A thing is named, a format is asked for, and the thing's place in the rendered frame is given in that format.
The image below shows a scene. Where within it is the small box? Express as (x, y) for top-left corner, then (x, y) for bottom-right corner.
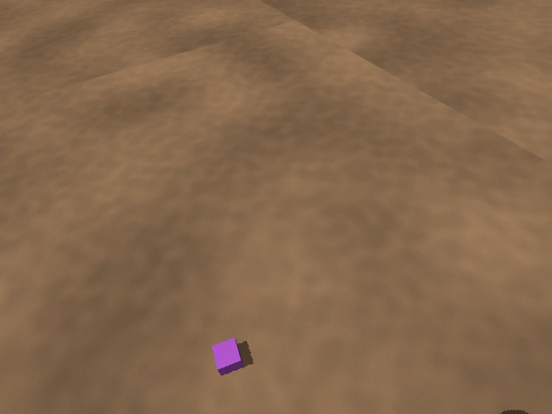
(212, 338), (244, 376)

